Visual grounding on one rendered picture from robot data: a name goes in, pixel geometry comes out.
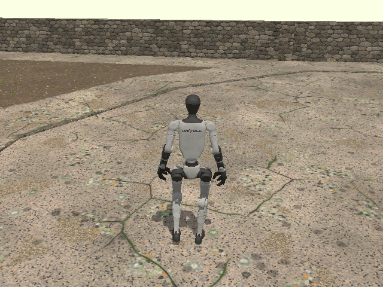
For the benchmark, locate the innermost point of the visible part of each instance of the right robot upper arm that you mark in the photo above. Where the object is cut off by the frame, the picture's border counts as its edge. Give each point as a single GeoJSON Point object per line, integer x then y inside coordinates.
{"type": "Point", "coordinates": [213, 136]}

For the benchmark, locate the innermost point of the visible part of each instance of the right robot forearm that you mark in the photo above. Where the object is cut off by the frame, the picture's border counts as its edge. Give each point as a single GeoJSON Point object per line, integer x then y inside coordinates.
{"type": "Point", "coordinates": [219, 161]}

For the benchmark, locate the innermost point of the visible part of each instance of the left robot forearm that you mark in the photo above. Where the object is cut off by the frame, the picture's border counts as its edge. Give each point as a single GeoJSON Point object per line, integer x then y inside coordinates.
{"type": "Point", "coordinates": [164, 159]}

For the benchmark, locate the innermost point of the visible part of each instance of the left robot upper arm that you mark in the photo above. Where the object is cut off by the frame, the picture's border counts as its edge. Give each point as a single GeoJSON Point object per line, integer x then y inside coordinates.
{"type": "Point", "coordinates": [173, 125]}

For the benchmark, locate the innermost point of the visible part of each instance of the right robot foot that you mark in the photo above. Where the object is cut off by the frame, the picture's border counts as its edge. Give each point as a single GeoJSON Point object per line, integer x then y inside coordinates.
{"type": "Point", "coordinates": [198, 239]}

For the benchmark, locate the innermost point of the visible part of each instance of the left robot thigh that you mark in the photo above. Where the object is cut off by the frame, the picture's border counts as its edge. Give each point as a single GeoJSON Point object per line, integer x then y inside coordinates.
{"type": "Point", "coordinates": [177, 178]}

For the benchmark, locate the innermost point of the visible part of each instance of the robot right hand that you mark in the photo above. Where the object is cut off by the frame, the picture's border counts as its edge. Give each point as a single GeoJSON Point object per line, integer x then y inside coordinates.
{"type": "Point", "coordinates": [222, 177]}

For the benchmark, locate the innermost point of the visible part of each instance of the robot left hand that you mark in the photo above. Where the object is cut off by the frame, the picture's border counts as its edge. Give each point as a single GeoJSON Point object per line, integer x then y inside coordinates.
{"type": "Point", "coordinates": [163, 171]}

